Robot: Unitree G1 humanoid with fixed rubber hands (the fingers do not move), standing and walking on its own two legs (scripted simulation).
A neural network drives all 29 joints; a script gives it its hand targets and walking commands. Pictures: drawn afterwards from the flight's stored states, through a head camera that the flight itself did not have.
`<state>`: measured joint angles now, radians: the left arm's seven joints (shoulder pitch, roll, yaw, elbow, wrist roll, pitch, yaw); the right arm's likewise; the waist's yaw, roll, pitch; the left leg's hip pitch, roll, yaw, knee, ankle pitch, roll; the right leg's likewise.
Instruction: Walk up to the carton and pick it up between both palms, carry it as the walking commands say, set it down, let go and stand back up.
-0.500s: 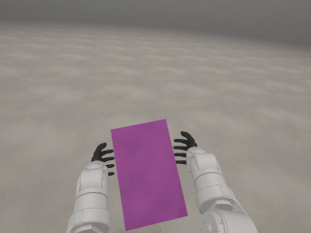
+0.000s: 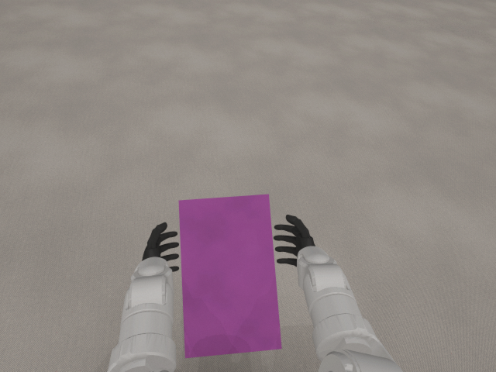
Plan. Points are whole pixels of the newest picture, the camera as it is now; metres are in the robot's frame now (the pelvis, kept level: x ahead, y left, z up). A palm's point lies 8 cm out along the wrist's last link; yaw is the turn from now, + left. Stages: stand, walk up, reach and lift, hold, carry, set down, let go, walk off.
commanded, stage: set down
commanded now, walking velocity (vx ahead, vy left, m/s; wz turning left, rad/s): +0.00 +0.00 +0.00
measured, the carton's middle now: (229, 264) +0.38 +0.03 -0.14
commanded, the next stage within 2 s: none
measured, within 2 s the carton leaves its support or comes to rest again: neither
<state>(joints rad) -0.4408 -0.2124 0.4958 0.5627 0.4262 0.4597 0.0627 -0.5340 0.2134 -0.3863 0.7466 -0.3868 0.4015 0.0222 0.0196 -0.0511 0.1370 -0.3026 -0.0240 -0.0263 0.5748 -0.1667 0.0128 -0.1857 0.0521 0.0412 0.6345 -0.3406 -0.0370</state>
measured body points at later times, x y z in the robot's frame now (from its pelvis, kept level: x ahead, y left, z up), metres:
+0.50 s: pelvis -0.02 -0.01 -0.04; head +0.16 +0.02 +0.36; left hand +0.31 +0.16 -0.15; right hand +0.37 -0.10 -0.12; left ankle +0.10 +0.11 -0.72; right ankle +0.01 -0.11 -0.72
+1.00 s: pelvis -0.06 +0.02 -0.12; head +0.18 +0.04 +0.25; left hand +0.34 +0.16 -0.24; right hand +0.37 -0.09 -0.22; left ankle +0.10 +0.11 -0.72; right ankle +0.01 -0.11 -0.72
